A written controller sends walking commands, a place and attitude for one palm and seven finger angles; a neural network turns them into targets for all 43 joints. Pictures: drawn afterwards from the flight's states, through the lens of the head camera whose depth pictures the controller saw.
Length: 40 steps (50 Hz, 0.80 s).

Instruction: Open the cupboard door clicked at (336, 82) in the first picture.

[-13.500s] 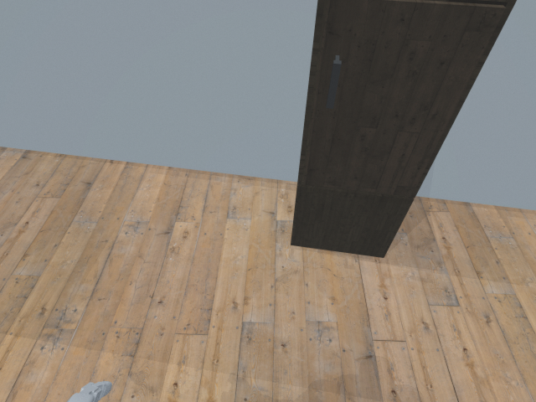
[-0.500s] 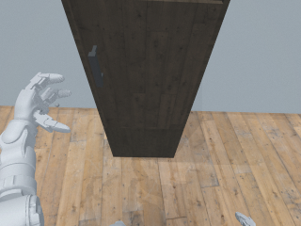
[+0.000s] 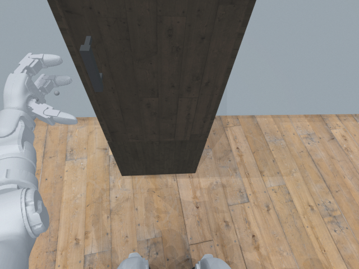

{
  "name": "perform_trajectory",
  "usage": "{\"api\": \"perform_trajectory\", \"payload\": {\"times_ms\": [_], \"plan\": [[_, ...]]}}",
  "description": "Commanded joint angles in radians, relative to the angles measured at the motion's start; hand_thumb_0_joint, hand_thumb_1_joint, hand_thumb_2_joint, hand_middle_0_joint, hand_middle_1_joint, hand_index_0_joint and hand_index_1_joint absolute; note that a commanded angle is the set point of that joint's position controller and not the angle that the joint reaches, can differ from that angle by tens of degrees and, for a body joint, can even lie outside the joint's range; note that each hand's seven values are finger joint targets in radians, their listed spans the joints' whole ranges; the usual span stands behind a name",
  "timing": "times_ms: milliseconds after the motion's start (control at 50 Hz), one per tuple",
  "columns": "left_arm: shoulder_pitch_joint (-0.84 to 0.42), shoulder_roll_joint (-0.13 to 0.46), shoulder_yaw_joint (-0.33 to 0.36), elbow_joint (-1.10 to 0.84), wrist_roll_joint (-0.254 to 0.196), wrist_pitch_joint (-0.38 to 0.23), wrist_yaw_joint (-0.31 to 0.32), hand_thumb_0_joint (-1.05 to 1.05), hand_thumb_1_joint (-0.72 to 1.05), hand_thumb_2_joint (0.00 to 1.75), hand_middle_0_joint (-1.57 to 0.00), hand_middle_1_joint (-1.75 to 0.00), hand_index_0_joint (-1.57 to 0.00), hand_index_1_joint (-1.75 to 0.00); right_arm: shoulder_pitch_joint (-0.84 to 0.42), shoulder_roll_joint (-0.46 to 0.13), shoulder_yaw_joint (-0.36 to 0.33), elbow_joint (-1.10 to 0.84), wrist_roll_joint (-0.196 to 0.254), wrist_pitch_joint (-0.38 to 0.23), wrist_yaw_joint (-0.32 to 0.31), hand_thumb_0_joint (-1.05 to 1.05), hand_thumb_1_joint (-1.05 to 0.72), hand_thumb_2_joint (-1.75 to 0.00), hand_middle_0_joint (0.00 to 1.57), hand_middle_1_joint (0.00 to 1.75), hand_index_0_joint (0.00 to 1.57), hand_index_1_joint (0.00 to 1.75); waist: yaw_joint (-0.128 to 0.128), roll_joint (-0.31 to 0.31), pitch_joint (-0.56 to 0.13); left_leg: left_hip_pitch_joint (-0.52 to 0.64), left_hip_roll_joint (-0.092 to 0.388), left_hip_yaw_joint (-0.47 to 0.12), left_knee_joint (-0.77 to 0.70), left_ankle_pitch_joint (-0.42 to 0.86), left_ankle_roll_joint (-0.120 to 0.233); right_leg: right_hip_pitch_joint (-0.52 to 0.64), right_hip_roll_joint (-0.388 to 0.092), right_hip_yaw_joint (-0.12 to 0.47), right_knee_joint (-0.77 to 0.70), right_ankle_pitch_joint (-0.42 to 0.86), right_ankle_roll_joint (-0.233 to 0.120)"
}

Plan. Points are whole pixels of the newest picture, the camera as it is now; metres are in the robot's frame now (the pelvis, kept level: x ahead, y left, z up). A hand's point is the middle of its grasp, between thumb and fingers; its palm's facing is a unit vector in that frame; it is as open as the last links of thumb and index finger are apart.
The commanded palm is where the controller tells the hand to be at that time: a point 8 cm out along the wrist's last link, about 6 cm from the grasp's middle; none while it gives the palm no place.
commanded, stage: move the hooked fingers beside the handle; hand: left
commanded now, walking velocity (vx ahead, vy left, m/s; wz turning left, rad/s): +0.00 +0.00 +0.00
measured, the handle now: (94, 65) +0.56 +0.18 +0.10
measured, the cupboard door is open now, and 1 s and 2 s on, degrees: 0 0 0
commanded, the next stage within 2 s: slide the fingers in behind the handle in 1.84 s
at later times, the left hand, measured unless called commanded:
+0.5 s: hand (63, 82) +0.50 +0.24 +0.10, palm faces +0.01 -1.00 +0.01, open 14.0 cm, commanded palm +0.48 +0.29 +0.10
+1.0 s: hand (64, 88) +0.49 +0.24 +0.09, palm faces +0.03 -1.00 +0.00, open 14.0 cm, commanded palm +0.46 +0.29 +0.10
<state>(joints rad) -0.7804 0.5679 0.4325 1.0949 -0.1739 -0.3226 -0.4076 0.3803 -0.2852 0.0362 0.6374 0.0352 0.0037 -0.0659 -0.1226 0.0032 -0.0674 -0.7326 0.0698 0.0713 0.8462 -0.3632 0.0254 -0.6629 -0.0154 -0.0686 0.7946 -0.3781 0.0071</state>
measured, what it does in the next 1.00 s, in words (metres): stands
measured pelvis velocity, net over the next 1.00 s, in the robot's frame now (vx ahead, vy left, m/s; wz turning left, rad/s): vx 0.01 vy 0.00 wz -0.01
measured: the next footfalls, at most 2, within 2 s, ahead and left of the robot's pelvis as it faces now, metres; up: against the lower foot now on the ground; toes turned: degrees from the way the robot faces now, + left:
none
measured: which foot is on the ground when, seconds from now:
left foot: down 0.00-1.00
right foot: down 0.00-1.00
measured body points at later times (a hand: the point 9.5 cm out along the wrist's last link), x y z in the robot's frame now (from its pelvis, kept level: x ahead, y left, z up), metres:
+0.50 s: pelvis +0.01 +0.00 +0.00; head +0.13 +0.02 +0.43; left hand +0.50 +0.30 +0.10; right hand +0.00 -0.27 -0.11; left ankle +0.02 +0.10 -0.70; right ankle +0.00 -0.13 -0.70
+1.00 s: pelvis +0.01 +0.00 -0.01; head +0.10 +0.02 +0.43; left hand +0.48 +0.29 +0.10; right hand +0.05 -0.27 -0.11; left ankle +0.02 +0.10 -0.70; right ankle +0.00 -0.13 -0.70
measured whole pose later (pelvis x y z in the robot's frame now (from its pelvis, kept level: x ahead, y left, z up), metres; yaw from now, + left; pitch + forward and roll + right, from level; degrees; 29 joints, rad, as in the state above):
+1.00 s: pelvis +0.01 +0.00 -0.01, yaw +0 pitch +16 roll -3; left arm -0.84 0.58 0.44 1.15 -0.13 -0.32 -0.35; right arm 0.36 -0.27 0.05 0.59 0.02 0.07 -0.04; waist -0.14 0.01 -0.08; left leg -0.78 0.08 0.07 0.89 -0.39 0.03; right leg -0.71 -0.01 -0.07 0.82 -0.40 0.01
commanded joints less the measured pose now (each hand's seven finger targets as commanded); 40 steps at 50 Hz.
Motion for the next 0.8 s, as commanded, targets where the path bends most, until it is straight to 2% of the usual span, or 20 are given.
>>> {"api": "perform_trajectory", "payload": {"times_ms": [0, 60, 100, 160, 200, 240, 280, 300, 360, 420, 440, 460, 500, 560, 580, 600, 620, 680, 740, 780], "plan": [[-0.488, 0.308, 0.031, -0.151, -0.002, -0.059, 0.004, 0.00, -0.50, 0.30, -0.30, -1.20, -0.30, -1.20, 0.114, -0.185, -0.067, -0.063, -0.005, -0.016, -0.009, 0.00, -0.90, -0.90, 0.20, 0.30, 0.20, 0.30, -0.017, 0.103, -0.371, 0.327, -0.034, -0.102, -0.081, 0.250, 0.005, 0.024, 0.058, 0.029, -0.081, 0.221, -0.019], [-0.521, 0.345, 0.038, -0.116, 0.012, -0.045, 0.009, 0.00, -0.50, 0.30, -0.30, -1.20, -0.30, -1.20, 0.133, -0.190, -0.066, -0.058, -0.007, -0.008, -0.009, 0.00, -0.90, -0.90, 0.20, 0.30, 0.20, 0.30, -0.031, 0.106, -0.370, 0.290, -0.036, -0.095, -0.070, 0.229, 0.010, 0.024, 0.056, 0.039, -0.084, 0.218, -0.015], [-0.533, 0.396, 0.073, -0.117, 0.021, -0.051, 0.012, 0.00, -0.50, 0.30, -0.30, -1.20, -0.30, -1.20, 0.147, -0.192, -0.065, -0.064, -0.010, -0.001, -0.010, 0.00, -0.90, -0.90, 0.20, 0.30, 0.20, 0.30, -0.021, 0.103, -0.425, 0.281, -0.039, -0.091, -0.062, 0.256, 0.012, 0.066, 0.057, 0.044, -0.073, 0.253, -0.014], [-0.560, 0.403, 0.072, -0.132, 0.027, -0.062, 0.009, 0.00, -0.50, 0.30, -0.30, -1.20, -0.30, -1.20, 0.159, -0.190, -0.066, -0.064, -0.014, 0.004, -0.005, 0.00, -0.90, -0.90, 0.20, 0.30, 0.20, 0.30, -0.026, 0.143, -0.462, 0.304, -0.037, -0.090, -0.045, 0.291, 0.011, 0.055, 0.060, 0.046, -0.064, 0.279, -0.014], [-0.547, 0.435, 0.096, -0.087, 0.030, -0.058, 0.005, 0.00, -0.50, 0.30, -0.30, -1.20, -0.30, -1.20, 0.174, -0.194, -0.065, -0.061, -0.014, 0.012, -0.004, 0.00, -0.90, -0.90, 0.20, 0.30, 0.20, 0.30, -0.032, 0.111, -0.456, 0.273, -0.035, -0.083, -0.031, 0.305, 0.015, 0.065, 0.064, 0.051, -0.063, 0.305, -0.011], [-0.537, 0.427, 0.084, -0.071, 0.038, -0.049, -0.001, 0.00, -0.50, 0.30, -0.30, -1.20, -0.30, -1.20, 0.181, -0.192, -0.065, -0.066, -0.015, 0.021, -0.002, 0.00, -0.90, -0.90, 0.20, 0.30, 0.20, 0.30, -0.027, 0.139, -0.449, 0.268, -0.038, -0.085, -0.034, 0.306, 0.012, 0.060, 0.064, 0.047, -0.060, 0.303, -0.014], [-0.504, 0.393, 0.063, -0.042, 0.035, -0.035, -0.010, 0.00, -0.50, 0.30, -0.30, -1.20, -0.30, -1.20, 0.186, -0.192, -0.064, -0.072, -0.016, 0.028, 0.000, 0.00, -0.90, -0.90, 0.20, 0.30, 0.20, 0.30, -0.031, 0.123, -0.427, 0.267, -0.037, -0.082, -0.033, 0.312, 0.014, 0.047, 0.066, 0.042, -0.060, 0.304, -0.016], [-0.498, 0.419, 0.080, -0.063, 0.038, -0.036, -0.013, 0.00, -0.50, 0.30, -0.30, -1.20, -0.30, -1.20, 0.188, -0.194, -0.067, -0.076, -0.016, 0.032, 0.000, 0.00, -0.90, -0.90, 0.20, 0.30, 0.20, 0.30, -0.020, 0.139, -0.441, 0.276, -0.034, -0.082, -0.033, 0.328, 0.012, 0.049, 0.065, 0.041, -0.057, 0.316, -0.014], [-0.458, 0.380, 0.068, -0.091, 0.020, -0.034, -0.023, 0.00, -0.50, 0.30, -0.30, -1.20, -0.30, -1.20, 0.190, -0.191, -0.070, -0.086, -0.018, 0.039, 0.006, 0.00, -0.90, -0.90, 0.20, 0.30, 0.20, 0.30, -0.016, 0.123, -0.460, 0.294, -0.033, -0.077, -0.027, 0.352, 0.012, 0.053, 0.070, 0.038, -0.058, 0.338, -0.014], [-0.471, 0.387, 0.091, -0.155, 0.001, -0.052, -0.024, 0.00, -0.50, 0.30, -0.30, -1.20, -0.30, -1.20, 0.191, -0.189, -0.075, -0.091, -0.019, 0.046, 0.009, 0.00, -0.90, -0.90, 0.20, 0.30, 0.20, 0.30, -0.012, 0.126, -0.502, 0.323, -0.033, -0.077, -0.024, 0.402, 0.014, 0.078, 0.074, 0.038, -0.052, 0.387, -0.013], [-0.466, 0.423, 0.123, -0.177, 0.000, -0.060, -0.018, 0.00, -0.50, 0.30, -0.30, -1.20, -0.30, -1.20, 0.191, -0.191, -0.078, -0.090, -0.019, 0.048, 0.008, 0.00, -0.90, -0.90, 0.20, 0.30, 0.20, 0.30, -0.001, 0.123, -0.512, 0.326, -0.032, -0.078, -0.023, 0.416, 0.013, 0.092, 0.074, 0.038, -0.049, 0.398, -0.014], [-0.469, 0.392, 0.096, -0.193, 0.001, -0.064, -0.018, 0.00, -0.50, 0.30, -0.30, -1.20, -0.30, -1.20, 0.181, -0.185, -0.076, -0.095, -0.017, 0.049, 0.010, 0.00, -0.90, -0.90, 0.20, 0.30, 0.20, 0.30, -0.006, 0.155, -0.503, 0.332, -0.034, -0.073, -0.024, 0.405, 0.012, 0.081, 0.075, 0.040, -0.051, 0.389, -0.014], [-0.479, 0.401, 0.105, -0.204, 0.008, -0.073, -0.008, 0.00, -0.50, 0.30, -0.30, -1.20, -0.30, -1.20, 0.181, -0.182, -0.076, -0.088, -0.018, 0.052, 0.011, 0.00, -0.90, -0.90, 0.20, 0.30, 0.20, 0.30, -0.008, 0.184, -0.500, 0.360, -0.031, -0.078, -0.020, 0.434, 0.011, 0.062, 0.077, 0.038, -0.048, 0.396, -0.016], [-0.463, 0.394, 0.097, -0.197, 0.014, -0.070, -0.001, 0.00, -0.50, 0.30, -0.30, -1.20, -0.30, -1.20, 0.172, -0.182, -0.076, -0.087, -0.015, 0.057, 0.012, 0.00, -0.90, -0.90, 0.20, 0.30, 0.20, 0.30, -0.010, 0.161, -0.458, 0.346, -0.029, -0.086, -0.029, 0.409, 0.009, 0.052, 0.076, 0.030, -0.052, 0.363, -0.017], [-0.482, 0.355, 0.068, -0.221, 0.008, -0.072, -0.002, 0.00, -0.50, 0.30, -0.30, -1.20, -0.30, -1.20, 0.171, -0.179, -0.076, -0.086, -0.015, 0.056, 0.012, 0.00, -0.90, -0.90, 0.20, 0.30, 0.20, 0.30, -0.018, 0.190, -0.470, 0.386, -0.028, -0.087, -0.025, 0.440, 0.009, 0.036, 0.077, 0.029, -0.051, 0.373, -0.021], [-0.452, 0.350, 0.071, -0.205, 0.010, -0.066, -0.002, 0.00, -0.50, 0.30, -0.30, -1.20, -0.30, -1.20, 0.167, -0.177, -0.077, -0.087, -0.015, 0.055, 0.013, 0.00, -0.90, -0.90, 0.20, 0.30, 0.20, 0.30, -0.005, 0.202, -0.474, 0.396, -0.028, -0.088, -0.024, 0.444, 0.005, 0.028, 0.076, 0.026, -0.052, 0.366, -0.021], [-0.467, 0.315, 0.034, -0.203, 0.010, -0.062, -0.005, 0.00, -0.50, 0.30, -0.30, -1.20, -0.30, -1.20, 0.159, -0.175, -0.075, -0.085, -0.013, 0.055, 0.013, 0.00, -0.90, -0.90, 0.20, 0.30, 0.20, 0.30, -0.021, 0.204, -0.450, 0.398, -0.025, -0.092, -0.027, 0.430, 0.002, 0.003, 0.075, 0.023, -0.055, 0.346, -0.021], [-0.480, 0.234, -0.015, -0.194, -0.008, -0.050, -0.006, 0.00, -0.50, 0.30, -0.30, -1.20, -0.30, -1.20, 0.159, -0.173, -0.076, -0.081, -0.015, 0.052, 0.014, 0.00, -0.90, -0.90, 0.20, 0.30, 0.20, 0.30, -0.034, 0.163, -0.420, 0.411, -0.022, -0.107, -0.033, 0.431, 0.002, -0.017, 0.077, 0.011, -0.059, 0.326, -0.024], [-0.457, 0.247, 0.007, -0.182, -0.015, -0.041, 0.003, 0.00, -0.50, 0.30, -0.30, -1.20, -0.30, -1.20, 0.152, -0.179, -0.078, -0.082, -0.014, 0.052, 0.014, 0.00, -0.90, -0.90, 0.20, 0.30, 0.20, 0.30, -0.024, 0.126, -0.432, 0.397, -0.022, -0.106, -0.036, 0.422, 0.001, -0.004, 0.074, 0.012, -0.057, 0.329, -0.021], [-0.445, 0.236, 0.009, -0.191, -0.017, -0.045, 0.014, 0.00, -0.50, 0.30, -0.30, -1.20, -0.30, -1.20, 0.151, -0.175, -0.075, -0.087, -0.018, 0.049, 0.017, 0.00, -0.90, -0.90, 0.20, 0.30, 0.20, 0.30, -0.011, 0.139, -0.441, 0.401, -0.025, -0.105, -0.034, 0.443, 0.000, 0.005, 0.072, 0.009, -0.048, 0.336, -0.024]]}}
